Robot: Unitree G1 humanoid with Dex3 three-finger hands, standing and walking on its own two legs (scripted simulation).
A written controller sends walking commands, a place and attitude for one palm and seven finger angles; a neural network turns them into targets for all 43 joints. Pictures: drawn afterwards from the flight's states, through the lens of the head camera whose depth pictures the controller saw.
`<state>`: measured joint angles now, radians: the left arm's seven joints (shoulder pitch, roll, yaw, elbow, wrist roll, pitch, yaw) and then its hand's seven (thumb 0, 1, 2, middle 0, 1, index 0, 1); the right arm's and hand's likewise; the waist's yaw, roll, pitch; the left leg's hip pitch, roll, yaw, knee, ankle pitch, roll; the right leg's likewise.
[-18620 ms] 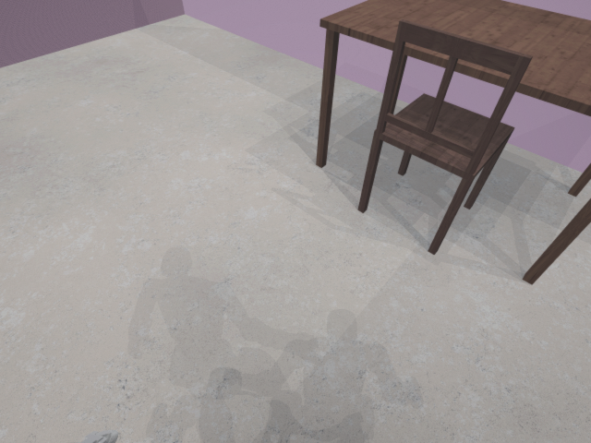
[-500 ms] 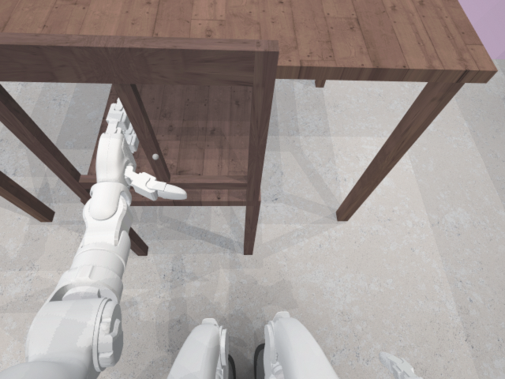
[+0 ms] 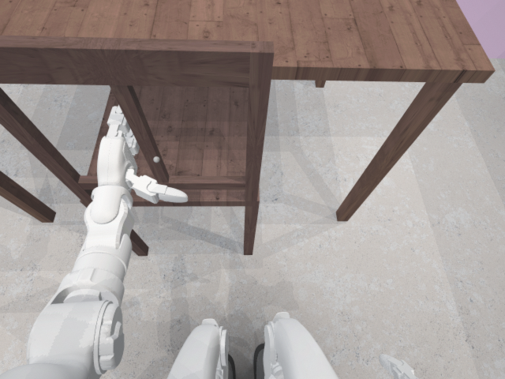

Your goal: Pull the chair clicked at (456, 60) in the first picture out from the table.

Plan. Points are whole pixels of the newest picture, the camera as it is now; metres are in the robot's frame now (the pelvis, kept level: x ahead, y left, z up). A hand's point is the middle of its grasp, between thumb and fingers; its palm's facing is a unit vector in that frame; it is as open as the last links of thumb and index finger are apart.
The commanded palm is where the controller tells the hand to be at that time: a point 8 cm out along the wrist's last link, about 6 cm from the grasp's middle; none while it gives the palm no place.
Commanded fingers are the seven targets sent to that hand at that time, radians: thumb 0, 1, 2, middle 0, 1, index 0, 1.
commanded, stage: hook a spindle and tug to test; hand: left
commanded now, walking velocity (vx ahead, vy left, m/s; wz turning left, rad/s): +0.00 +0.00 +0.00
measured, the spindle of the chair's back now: (146, 140) +0.50 +0.17 +0.02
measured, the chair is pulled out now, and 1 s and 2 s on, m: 0.00 0.00 0.08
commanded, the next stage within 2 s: step backward, pulling the chair out in 1.40 s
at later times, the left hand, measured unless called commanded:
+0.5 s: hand (155, 155) +0.46 +0.15 +0.03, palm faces +0.02 -1.00 -0.03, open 11.1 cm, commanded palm +0.43 +0.19 +0.03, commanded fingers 0.00 0.40 0.68 -0.50 -1.45 -0.50 -1.45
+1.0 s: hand (156, 156) +0.46 +0.15 +0.03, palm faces +0.02 -1.00 -0.02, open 5.4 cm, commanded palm +0.42 +0.18 +0.03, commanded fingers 0.00 0.90 0.90 -0.50 -1.45 -0.50 -1.45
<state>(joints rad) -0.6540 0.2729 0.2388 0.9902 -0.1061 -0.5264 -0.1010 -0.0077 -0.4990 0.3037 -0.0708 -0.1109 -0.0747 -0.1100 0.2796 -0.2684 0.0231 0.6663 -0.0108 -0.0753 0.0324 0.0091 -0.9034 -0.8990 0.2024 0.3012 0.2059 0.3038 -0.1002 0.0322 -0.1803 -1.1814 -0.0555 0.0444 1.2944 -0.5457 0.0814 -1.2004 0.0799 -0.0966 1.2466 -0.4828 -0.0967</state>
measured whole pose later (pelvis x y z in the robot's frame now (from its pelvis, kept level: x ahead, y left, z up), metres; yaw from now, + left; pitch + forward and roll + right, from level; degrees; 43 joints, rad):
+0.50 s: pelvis +0.00 +0.00 +0.00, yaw +0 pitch +25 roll -2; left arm -0.68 0.27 0.23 1.01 -0.11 -0.51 -0.08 0.00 -0.11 0.47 -0.42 -1.23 -0.40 -1.23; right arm 0.29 -0.27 0.02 0.67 -0.01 -0.08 0.04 0.01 -0.90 -0.90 0.20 0.30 0.21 0.30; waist -0.10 0.03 -0.18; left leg -1.19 -0.06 0.04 1.30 -0.55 0.08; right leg -1.20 0.08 -0.10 1.25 -0.49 -0.09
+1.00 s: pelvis +0.01 +0.01 +0.00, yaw +0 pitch +25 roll -2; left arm -0.62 0.25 0.21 0.92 -0.12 -0.49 -0.06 0.01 0.72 0.79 -0.42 -1.41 -0.43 -1.45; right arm 0.29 -0.26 0.01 0.65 -0.01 -0.04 0.05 0.01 -0.90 -0.90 0.20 0.30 0.21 0.30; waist -0.10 0.04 -0.18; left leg -1.16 -0.06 0.04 1.28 -0.56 0.08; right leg -1.18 0.08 -0.10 1.22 -0.49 -0.09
